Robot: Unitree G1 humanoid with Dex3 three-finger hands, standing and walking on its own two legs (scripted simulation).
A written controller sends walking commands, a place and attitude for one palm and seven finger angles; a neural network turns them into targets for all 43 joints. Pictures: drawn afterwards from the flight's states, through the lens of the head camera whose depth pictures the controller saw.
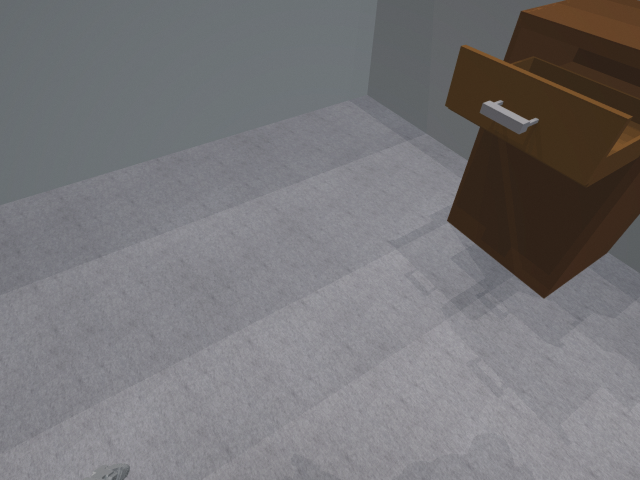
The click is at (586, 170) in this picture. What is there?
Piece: drawer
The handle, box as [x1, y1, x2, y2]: [480, 100, 538, 133]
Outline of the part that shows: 480,110 480,112 517,133 525,131 529,125 537,122 538,120 536,118 527,120 509,111 500,105 503,101 501,100 496,102 484,102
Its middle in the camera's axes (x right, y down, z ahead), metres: +0.49 -0.32 +1.00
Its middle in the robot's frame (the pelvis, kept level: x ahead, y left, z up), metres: +0.99 -0.44 -0.02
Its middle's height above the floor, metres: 0.75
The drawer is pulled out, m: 0.27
